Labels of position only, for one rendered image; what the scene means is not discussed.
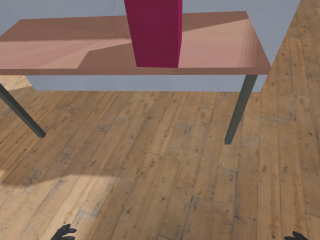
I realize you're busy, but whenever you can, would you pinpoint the carton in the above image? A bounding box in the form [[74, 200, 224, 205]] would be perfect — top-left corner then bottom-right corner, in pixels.
[[124, 0, 183, 68]]

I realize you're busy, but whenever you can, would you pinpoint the left robot hand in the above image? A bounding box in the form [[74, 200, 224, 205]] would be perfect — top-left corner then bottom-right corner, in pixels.
[[51, 223, 77, 240]]

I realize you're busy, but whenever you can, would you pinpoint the table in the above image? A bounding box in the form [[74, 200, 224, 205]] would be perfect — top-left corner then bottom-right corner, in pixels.
[[0, 11, 272, 145]]

